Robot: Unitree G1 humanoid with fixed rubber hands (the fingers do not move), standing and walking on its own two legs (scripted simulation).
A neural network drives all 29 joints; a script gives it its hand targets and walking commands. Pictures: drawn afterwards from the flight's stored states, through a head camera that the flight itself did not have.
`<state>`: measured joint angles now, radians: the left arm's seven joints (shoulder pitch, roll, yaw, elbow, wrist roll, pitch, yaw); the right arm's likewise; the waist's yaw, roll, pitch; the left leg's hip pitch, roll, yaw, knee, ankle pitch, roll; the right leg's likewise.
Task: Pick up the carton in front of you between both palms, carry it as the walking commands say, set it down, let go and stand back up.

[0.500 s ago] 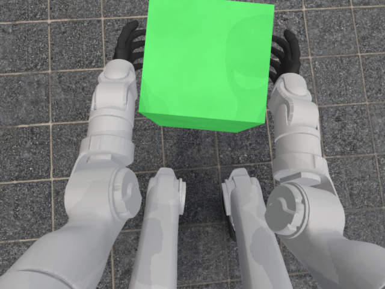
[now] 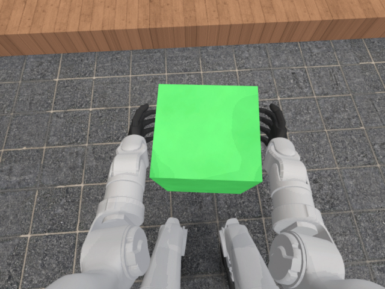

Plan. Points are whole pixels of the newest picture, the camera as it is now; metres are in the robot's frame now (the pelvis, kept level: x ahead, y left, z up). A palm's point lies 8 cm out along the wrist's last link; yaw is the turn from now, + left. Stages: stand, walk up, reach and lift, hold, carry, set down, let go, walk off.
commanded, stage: reach and lift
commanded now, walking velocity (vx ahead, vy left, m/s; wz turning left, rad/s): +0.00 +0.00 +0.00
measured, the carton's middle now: (205, 147) +0.41 +0.00 -0.11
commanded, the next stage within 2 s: hold in 1.70 s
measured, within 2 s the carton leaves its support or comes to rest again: neither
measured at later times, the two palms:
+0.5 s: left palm (117, 131) +0.36 +0.15 +0.11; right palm (315, 125) +0.36 -0.15 +0.12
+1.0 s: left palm (103, 130) +0.33 +0.15 +0.16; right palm (341, 119) +0.34 -0.15 +0.17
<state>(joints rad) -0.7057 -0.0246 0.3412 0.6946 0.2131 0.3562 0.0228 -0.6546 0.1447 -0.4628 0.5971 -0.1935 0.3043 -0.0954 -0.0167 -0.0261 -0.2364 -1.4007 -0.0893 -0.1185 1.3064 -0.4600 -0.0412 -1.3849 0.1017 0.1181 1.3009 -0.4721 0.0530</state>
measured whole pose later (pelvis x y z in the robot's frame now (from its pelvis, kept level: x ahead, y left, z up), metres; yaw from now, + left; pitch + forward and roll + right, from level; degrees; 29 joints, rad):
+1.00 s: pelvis +0.04 +0.00 +0.14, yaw +1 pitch -3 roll +0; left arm -0.32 -0.16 0.29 0.40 0.31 0.63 0.00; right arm -0.34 0.17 -0.33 0.42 -0.32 0.59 0.00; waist 0.00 -0.01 -0.02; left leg -0.20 -0.04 -0.14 0.46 -0.21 -0.02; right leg -0.19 0.05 0.14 0.47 -0.22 0.01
